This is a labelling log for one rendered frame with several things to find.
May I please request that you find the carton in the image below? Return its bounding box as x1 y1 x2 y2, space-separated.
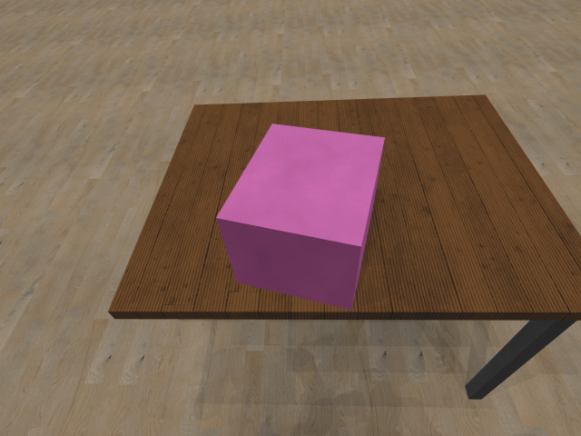
216 124 385 310

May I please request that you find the table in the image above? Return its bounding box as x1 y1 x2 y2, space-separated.
108 94 581 400

